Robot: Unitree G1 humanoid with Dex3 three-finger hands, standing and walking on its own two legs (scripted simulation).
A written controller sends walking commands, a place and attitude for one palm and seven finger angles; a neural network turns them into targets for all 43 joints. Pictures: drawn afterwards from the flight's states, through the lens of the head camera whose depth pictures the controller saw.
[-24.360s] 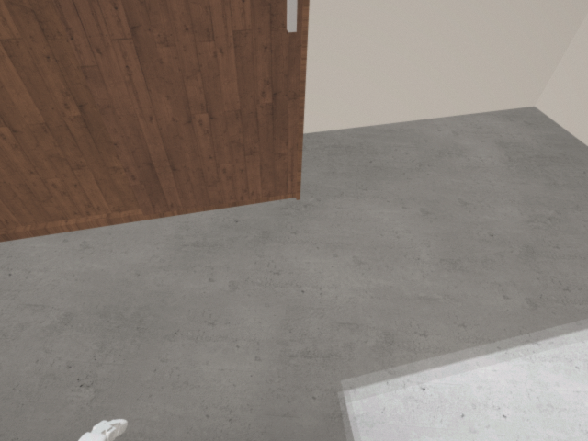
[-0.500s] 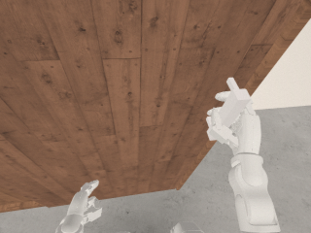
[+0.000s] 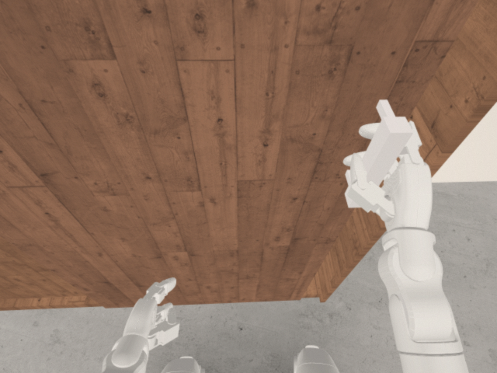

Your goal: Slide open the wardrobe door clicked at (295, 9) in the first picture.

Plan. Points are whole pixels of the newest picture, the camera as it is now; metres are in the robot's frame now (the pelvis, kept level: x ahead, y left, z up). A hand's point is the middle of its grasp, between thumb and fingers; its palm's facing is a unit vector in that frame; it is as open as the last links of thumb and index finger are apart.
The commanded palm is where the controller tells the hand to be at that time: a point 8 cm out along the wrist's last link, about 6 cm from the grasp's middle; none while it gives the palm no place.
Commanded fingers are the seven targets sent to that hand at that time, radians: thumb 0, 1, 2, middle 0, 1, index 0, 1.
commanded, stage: step sideways, sliding the door along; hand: right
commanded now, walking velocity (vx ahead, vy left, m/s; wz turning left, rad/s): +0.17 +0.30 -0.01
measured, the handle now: (368, 157) +0.37 -0.17 +0.15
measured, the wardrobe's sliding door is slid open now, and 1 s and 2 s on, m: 0.08 0.30 0.53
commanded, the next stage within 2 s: none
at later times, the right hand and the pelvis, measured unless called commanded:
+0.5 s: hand (282, 182) +0.33 -0.05 +0.16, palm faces +0.27 +0.96 -0.07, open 6.4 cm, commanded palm +0.29 -0.04 +0.16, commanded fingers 0.00 -0.90 -0.90 0.45 1.40 0.45 1.40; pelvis +0.00 +0.11 +0.01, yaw -3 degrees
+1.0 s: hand (187, 186) +0.32 +0.07 +0.16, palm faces +0.18 +0.98 -0.08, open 6.3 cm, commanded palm +0.29 +0.07 +0.16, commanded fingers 0.00 -0.90 -0.90 0.45 1.40 0.45 1.40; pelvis +0.00 +0.22 +0.01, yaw -3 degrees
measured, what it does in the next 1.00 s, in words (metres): steps to the left: right foot, then left foot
